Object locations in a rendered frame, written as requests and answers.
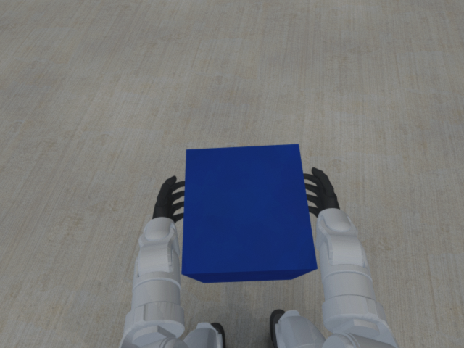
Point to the left robot shin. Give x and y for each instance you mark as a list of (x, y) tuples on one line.
[(205, 325)]

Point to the robot left hand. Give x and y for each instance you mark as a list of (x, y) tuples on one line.
[(164, 206)]

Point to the right robot forearm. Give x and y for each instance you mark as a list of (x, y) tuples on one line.
[(350, 302)]

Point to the robot right hand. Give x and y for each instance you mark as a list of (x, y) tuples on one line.
[(326, 197)]

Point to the robot right upper arm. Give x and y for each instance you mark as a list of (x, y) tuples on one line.
[(350, 340)]

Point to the robot left foot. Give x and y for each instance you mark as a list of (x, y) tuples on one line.
[(220, 330)]

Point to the left robot forearm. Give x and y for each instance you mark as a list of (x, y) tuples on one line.
[(156, 311)]

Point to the carton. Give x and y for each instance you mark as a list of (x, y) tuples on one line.
[(246, 216)]

